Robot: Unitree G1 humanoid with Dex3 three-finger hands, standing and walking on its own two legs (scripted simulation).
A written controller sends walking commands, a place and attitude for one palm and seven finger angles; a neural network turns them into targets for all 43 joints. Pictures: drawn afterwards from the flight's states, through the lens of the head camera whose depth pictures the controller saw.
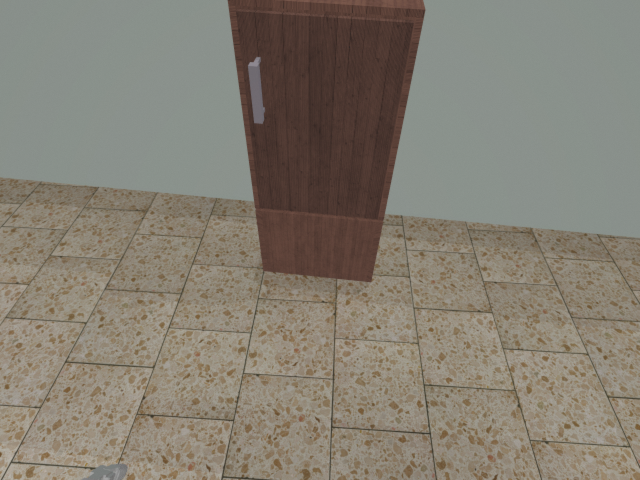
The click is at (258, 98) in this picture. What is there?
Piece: cupboard door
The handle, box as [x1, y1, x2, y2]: [248, 57, 264, 123]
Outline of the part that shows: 256,57 253,62 249,63 248,71 254,122 262,123 264,107 262,106 258,64 260,61 260,57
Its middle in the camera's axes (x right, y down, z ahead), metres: -0.16 -0.37 +0.97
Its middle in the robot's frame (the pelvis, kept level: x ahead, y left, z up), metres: +0.97 +0.21 +0.03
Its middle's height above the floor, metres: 0.80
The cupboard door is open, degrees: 0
